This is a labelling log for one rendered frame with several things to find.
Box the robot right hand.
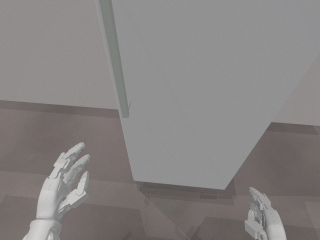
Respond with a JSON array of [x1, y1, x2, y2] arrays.
[[244, 187, 287, 240]]

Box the fridge door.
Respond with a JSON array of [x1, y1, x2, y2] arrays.
[[96, 0, 320, 190]]

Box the left robot forearm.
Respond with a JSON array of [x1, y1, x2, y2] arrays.
[[22, 218, 62, 240]]

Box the handle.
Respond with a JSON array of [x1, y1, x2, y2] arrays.
[[99, 0, 131, 118]]

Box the robot left hand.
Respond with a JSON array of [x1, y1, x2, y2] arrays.
[[36, 142, 91, 222]]

